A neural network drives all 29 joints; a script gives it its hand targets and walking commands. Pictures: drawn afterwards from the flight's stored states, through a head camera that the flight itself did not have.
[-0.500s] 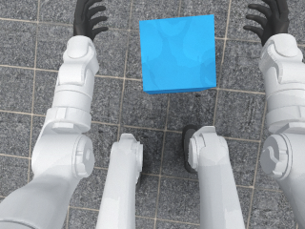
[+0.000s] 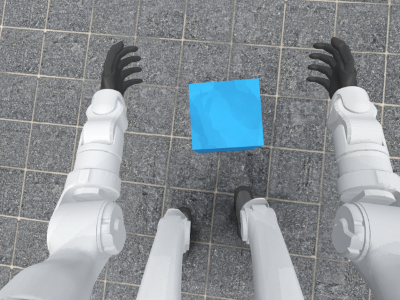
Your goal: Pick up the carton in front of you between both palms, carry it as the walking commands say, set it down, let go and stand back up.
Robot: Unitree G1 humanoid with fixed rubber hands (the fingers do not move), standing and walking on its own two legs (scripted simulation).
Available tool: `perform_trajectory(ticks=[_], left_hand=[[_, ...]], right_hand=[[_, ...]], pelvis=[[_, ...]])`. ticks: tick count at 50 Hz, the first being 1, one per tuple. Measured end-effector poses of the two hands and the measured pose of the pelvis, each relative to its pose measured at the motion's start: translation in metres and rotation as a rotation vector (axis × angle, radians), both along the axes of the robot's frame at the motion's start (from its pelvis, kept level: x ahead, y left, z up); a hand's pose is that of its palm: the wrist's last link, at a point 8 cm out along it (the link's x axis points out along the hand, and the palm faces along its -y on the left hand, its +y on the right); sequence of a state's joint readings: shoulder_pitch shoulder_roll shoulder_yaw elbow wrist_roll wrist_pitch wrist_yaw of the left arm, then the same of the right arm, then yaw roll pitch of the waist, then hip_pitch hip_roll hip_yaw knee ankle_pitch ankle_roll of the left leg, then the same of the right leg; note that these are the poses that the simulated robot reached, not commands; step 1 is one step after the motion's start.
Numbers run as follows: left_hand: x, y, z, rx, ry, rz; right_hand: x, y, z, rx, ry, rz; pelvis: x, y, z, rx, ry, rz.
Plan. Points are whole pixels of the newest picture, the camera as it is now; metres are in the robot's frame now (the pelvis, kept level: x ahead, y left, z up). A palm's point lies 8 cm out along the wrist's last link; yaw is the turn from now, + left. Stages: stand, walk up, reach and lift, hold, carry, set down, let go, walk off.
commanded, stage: let go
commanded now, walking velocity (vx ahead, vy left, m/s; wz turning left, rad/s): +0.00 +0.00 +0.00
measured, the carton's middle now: (224, 121) +0.48 -0.06 -0.51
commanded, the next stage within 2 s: stand in 1.18 s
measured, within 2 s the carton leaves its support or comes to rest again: neither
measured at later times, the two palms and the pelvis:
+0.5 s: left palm (50, 175) +0.34 +0.20 +0.02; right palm out of the picture +0.31 -0.25 +0.02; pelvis +0.07 +0.00 +0.11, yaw -2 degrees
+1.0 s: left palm out of the picture +0.26 +0.24 +0.08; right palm out of the picture +0.23 -0.22 +0.07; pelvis +0.09 +0.02 +0.14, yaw -3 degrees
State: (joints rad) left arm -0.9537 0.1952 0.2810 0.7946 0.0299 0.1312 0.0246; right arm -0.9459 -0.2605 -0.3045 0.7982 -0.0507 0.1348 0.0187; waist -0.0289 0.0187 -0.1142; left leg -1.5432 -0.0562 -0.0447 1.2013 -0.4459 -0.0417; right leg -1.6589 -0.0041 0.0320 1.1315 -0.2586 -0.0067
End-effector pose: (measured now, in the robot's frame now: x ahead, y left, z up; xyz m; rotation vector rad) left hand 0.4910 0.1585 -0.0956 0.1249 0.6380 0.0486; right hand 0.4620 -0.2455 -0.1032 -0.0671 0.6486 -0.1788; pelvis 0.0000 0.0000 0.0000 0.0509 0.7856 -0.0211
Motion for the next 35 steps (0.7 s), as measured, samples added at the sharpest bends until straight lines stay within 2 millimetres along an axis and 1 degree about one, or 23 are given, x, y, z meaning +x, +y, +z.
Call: perform_trajectory(ticks=[3, 7, 11, 16, 21, 28, 32, 35], left_hand=[[-0.015, 0.003, 0.01, 0.034, 0.028, -0.013], [-0.044, 0.01, 0.025, 0.067, 0.072, -0.026], [-0.071, 0.018, 0.046, 0.076, 0.102, -0.034], [-0.096, 0.027, 0.074, 0.073, 0.109, -0.041], [-0.123, 0.036, 0.098, 0.068, 0.115, -0.044], [-0.172, 0.053, 0.128, 0.066, 0.132, -0.042], [-0.197, 0.064, 0.146, 0.065, 0.133, -0.04], [-0.212, 0.072, 0.157, 0.068, 0.132, -0.038]], right_hand=[[-0.014, -0.001, 0.009, -0.027, 0.034, 0.028], [-0.043, -0.005, 0.025, -0.052, 0.085, 0.055], [-0.073, -0.01, 0.047, -0.056, 0.115, 0.063], [-0.101, -0.011, 0.076, -0.05, 0.12, 0.065], [-0.129, -0.006, 0.101, -0.048, 0.127, 0.067], [-0.177, 0.004, 0.134, -0.049, 0.143, 0.064], [-0.203, 0.009, 0.153, -0.051, 0.145, 0.063], [-0.218, 0.013, 0.163, -0.052, 0.147, 0.064]], pelvis=[[0.006, -0.001, 0.015, -0.002, -0.023, -0.001], [0.018, -0.004, 0.037, -0.006, -0.077, -0.004], [0.03, -0.005, 0.057, -0.013, -0.149, -0.009], [0.044, -0.006, 0.078, -0.023, -0.239, -0.014], [0.057, -0.005, 0.096, -0.033, -0.329, -0.017], [0.072, 0.001, 0.119, -0.05, -0.477, -0.019], [0.079, 0.006, 0.131, -0.063, -0.576, -0.019], [0.083, 0.01, 0.136, -0.073, -0.647, -0.02]])
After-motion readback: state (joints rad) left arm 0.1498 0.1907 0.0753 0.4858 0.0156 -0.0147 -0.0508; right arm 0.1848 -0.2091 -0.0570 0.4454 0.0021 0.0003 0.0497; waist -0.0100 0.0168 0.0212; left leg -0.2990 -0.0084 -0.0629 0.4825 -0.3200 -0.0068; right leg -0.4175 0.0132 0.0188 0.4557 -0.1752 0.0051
